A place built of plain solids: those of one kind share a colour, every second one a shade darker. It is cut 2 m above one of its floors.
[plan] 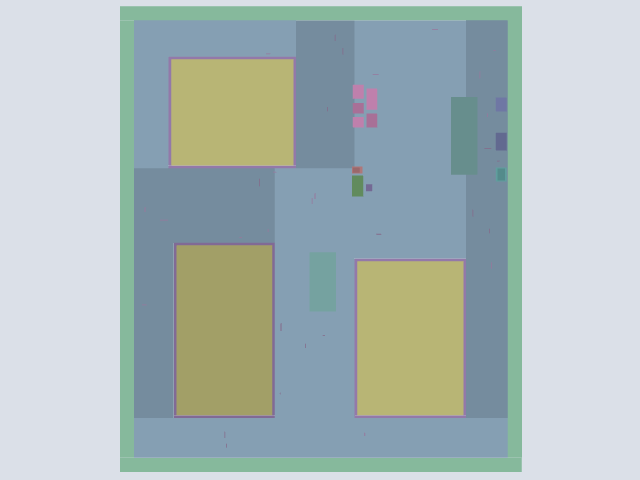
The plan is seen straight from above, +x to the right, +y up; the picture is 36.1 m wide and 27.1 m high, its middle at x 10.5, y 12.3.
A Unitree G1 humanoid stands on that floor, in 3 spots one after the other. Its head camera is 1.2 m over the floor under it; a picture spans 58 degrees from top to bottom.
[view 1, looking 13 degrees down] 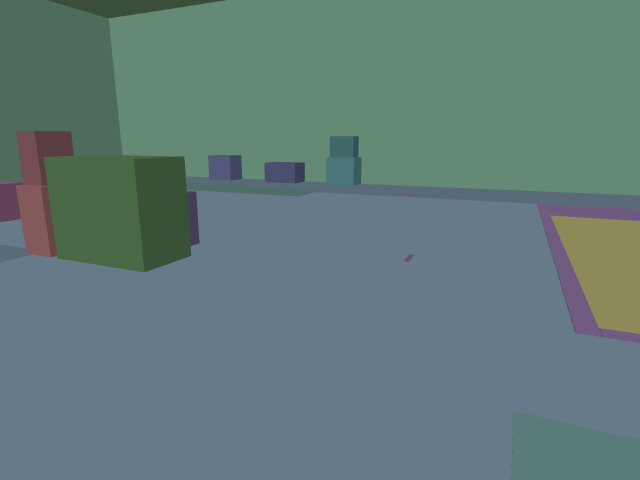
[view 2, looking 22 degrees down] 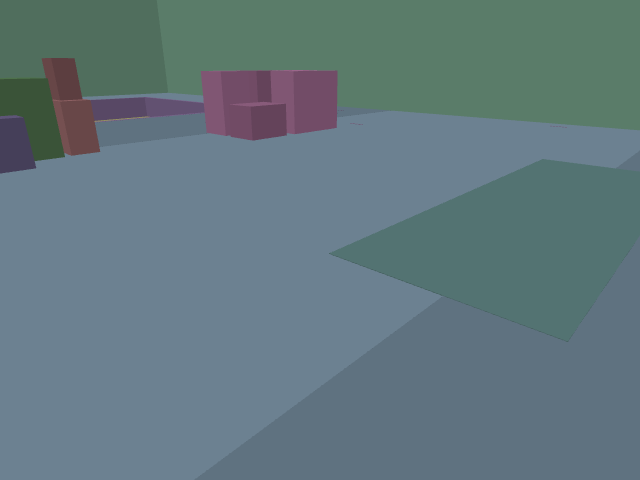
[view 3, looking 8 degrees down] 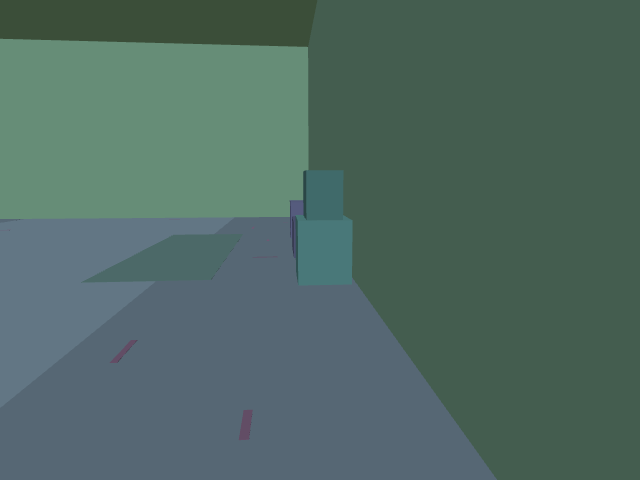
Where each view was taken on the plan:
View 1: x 9.45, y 11.70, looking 24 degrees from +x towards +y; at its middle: floor_deck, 5.34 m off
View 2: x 19.70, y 13.95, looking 133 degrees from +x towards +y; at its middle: floor_deck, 3.21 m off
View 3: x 20.25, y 10.80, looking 85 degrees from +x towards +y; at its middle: stack_wall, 4.87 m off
